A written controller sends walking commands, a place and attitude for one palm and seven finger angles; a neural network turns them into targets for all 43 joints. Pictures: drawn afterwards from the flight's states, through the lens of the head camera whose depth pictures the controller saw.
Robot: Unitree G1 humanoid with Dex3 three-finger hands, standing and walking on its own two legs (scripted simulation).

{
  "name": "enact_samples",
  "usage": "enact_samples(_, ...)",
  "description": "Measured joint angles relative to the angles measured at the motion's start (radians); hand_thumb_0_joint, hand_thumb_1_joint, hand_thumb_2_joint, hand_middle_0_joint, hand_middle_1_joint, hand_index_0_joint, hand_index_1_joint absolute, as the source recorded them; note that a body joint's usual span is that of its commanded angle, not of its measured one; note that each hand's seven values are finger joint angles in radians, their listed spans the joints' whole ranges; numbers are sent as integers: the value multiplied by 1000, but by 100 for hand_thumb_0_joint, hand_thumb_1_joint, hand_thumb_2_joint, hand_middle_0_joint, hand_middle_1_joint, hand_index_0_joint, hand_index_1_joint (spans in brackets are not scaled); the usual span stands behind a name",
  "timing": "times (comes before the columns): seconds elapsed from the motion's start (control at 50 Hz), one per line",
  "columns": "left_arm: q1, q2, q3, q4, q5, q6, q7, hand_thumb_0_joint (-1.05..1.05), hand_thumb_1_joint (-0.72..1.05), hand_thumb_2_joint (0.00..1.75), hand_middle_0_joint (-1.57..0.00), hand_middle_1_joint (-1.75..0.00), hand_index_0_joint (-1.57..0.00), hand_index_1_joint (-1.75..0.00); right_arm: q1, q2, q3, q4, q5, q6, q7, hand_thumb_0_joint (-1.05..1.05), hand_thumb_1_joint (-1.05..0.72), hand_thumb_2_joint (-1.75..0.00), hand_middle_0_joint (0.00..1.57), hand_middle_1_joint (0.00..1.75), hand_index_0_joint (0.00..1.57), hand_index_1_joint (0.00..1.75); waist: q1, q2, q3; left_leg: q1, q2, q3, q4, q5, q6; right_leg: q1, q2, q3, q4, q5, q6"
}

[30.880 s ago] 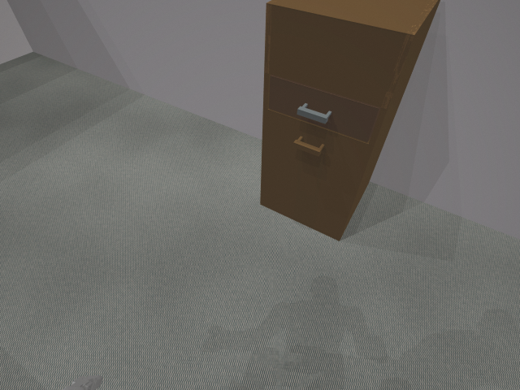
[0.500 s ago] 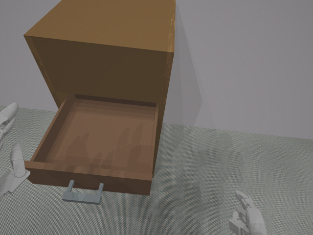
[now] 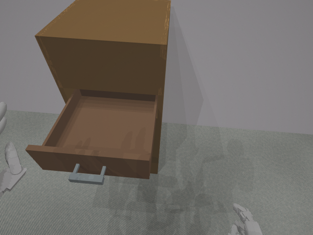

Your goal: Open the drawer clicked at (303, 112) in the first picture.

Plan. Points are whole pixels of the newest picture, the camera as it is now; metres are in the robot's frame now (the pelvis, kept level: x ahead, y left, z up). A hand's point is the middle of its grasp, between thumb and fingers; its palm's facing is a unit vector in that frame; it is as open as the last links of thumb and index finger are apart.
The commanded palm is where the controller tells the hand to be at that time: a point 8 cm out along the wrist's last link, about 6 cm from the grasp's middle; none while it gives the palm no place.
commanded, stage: step back with the hand held close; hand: left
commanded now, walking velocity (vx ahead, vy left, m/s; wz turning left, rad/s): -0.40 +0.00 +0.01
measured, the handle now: (88, 173) +0.32 +0.23 -0.11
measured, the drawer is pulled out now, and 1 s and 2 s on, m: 0.30 0.30 0.30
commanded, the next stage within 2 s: stop stepping back and stand still in 0.42 s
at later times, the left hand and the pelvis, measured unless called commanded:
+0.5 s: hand (16, 230) +0.11 +0.20 +0.18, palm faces +0.37 -0.82 -0.43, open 7.4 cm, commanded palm +0.04 +0.26 +0.19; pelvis -0.09 -0.03 +0.00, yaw +1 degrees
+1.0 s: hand out of the picture +0.05 +0.22 +0.18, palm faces +0.42 -0.79 -0.44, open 7.4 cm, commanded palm -0.01 +0.26 +0.19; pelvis -0.13 -0.02 +0.01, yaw +2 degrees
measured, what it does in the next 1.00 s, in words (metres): walks backwards: left foot, then right foot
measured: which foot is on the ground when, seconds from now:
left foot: down 0.00-0.00, up 0.02-0.20, down 0.22-0.46, up 0.48-0.72, down 0.74-1.00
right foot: down 0.00-0.26, up 0.28-0.38, down 0.40-1.00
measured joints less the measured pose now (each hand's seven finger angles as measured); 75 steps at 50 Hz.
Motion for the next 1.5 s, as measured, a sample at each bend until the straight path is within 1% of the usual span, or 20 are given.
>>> enact_samples(0.06,-20,-7,-35,7,-6,-10,-21,2,89,90,-21,-30,-21,-30,-7,-5,-12,16,27,14,23,2,-90,-90,21,30,21,30,4,-19,-6,-40,-31,-3,121,-142,-1,-9,-19,4,-23,13,-11)
enact_samples(0.12,-10,-5,-44,11,-1,-23,-34,1,89,90,-21,-30,-21,-30,-18,-7,-13,18,32,38,26,2,-90,-90,21,30,21,30,-2,-65,-9,-24,-49,35,204,-196,-1,2,-57,22,-66,45,-5)
enact_samples(0.18,9,10,-31,5,5,-29,-38,1,89,90,-21,-30,-21,-30,-30,-14,-4,-7,27,50,13,2,-90,-90,21,30,21,30,-12,-87,-7,79,-32,58,-10,-128,6,-3,-73,25,-92,73,6)
enact_samples(0.22,2,23,-28,-15,4,-34,-41,1,89,90,-21,-30,-21,-30,-38,-35,-16,-38,26,43,9,2,-90,-90,21,30,20,30,-22,-50,8,118,9,44,-148,35,14,-31,-56,-8,-68,72,14)
enact_samples(0.28,-2,57,3,-18,-4,-36,-47,1,89,90,-21,-30,-21,-30,-71,-12,-31,-35,29,36,15,2,-90,-90,20,30,20,30,-1,-81,37,89,3,63,-104,30,-16,-78,-65,6,23,-22,27)
enact_samples(0.34,16,56,22,-36,-16,-20,-40,1,89,90,-21,-30,-21,-30,-79,15,-24,-36,13,4,17,2,-90,-90,20,30,20,30,7,-73,38,63,21,57,-82,15,-27,-86,-46,2,123,-129,36)
enact_samples(0.4,20,40,23,-62,-25,-19,-42,2,89,90,-21,-30,-21,-30,-82,34,-7,-27,16,-19,30,1,-90,-90,20,30,20,30,30,-65,35,39,44,60,-57,18,-40,-13,-50,-18,68,-96,45)
enact_samples(0.46,-27,9,-3,-54,-18,-29,-59,2,89,90,-21,-30,-21,-30,-101,30,4,-8,27,-18,43,1,-90,-90,21,30,21,30,43,-16,60,7,85,35,-10,-9,-40,3,-13,-52,15,-19,-9)
enact_samples(0.52,-46,-8,-38,-33,-11,-29,-65,1,89,90,-21,-30,-21,-30,-97,30,-6,14,34,14,55,1,-90,-90,21,30,21,30,38,-38,45,-70,16,4,218,-162,-25,-13,-40,-51,-16,8,-30)
enact_samples(0.58,-3,-12,-38,-1,-1,-29,-60,1,89,90,-21,-30,-21,-30,-84,27,-3,19,28,55,43,2,-90,-90,21,30,21,30,24,-72,19,-67,-33,36,341,-184,-27,-10,-68,-26,-79,59,-28)
enact_samples(0.66,43,3,-37,33,15,-10,-40,1,89,90,-21,-30,-21,-30,-35,7,7,-8,24,71,16,2,-90,-90,21,30,21,30,6,-94,-17,82,-50,84,136,-214,8,2,-83,-10,-152,112,-22)
enact_samples(0.74,25,4,-52,7,29,3,-28,1,89,90,-21,-30,-21,-30,7,-51,-9,-36,16,55,2,2,-90,-90,21,30,21,30,-12,-47,-21,254,-19,71,-208,-88,42,-21,-55,-54,-138,121,-12)
enact_samples(0.8,8,23,-33,6,20,-3,-26,1,89,90,-21,-30,-21,-30,5,-39,-24,-23,26,44,-1,2,-90,-90,20,30,20,30,-6,-81,11,264,-34,86,-184,-58,17,-32,-69,-35,-61,33,11)
enact_samples(0.88,35,35,-4,-8,16,-1,-12,2,89,90,-21,-30,-21,-30,38,-12,-20,-27,24,12,-1,2,-90,-90,20,30,20,30,-23,-76,2,261,-34,72,-147,-86,8,5,-70,-41,-17,-28,36)
enact_samples(0.92,30,27,1,0,13,-15,-16,2,89,90,-21,-30,-21,-30,37,-6,-13,-10,31,7,5,2,-90,-90,20,30,20,30,-18,-52,11,257,-17,63,-111,-106,3,35,-56,-56,-61,58,8)
enact_samples(1.0,2,-6,-14,33,7,-27,-32,1,89,90,-21,-30,-21,-30,22,-6,-8,25,43,28,24,2,-90,-90,20,30,20,30,2,-11,2,236,-4,48,-65,-161,23,42,-32,-61,-84,62,-23)
enact_samples(1.04,-8,-24,-26,42,7,-23,-35,1,89,90,-21,-30,-21,-30,10,-7,-6,35,42,39,30,2,-90,-90,21,30,20,30,9,-9,2,239,-12,47,-82,-148,35,42,-30,-51,-100,73,-22)
enact_samples(1.12,-6,-28,-42,46,10,-14,-37,1,89,90,-21,-30,-21,-30,3,-2,7,22,39,41,26,2,-90,-90,21,30,21,30,8,-29,9,279,-24,64,-163,-73,14,55,-40,-29,-123,87,-5)
enact_samples(1.28,7,3,-26,28,4,-20,-39,1,89,90,-21,-30,-21,-30,-12,-2,7,-14,43,26,28,2,-90,-90,21,30,21,30,-7,-32,33,291,-19,62,-179,-80,14,73,-35,-31,-151,93,-8)
enact_samples(1.5,29,14,-25,4,-3,-18,-43,1,89,90,-21,-30,-21,-30,-44,-14,-5,-38,53,49,29,2,-90,-90,20,30,20,30,-3,-40,68,317,-27,68,-197,-87,25,96,-41,-24,-164,85,6)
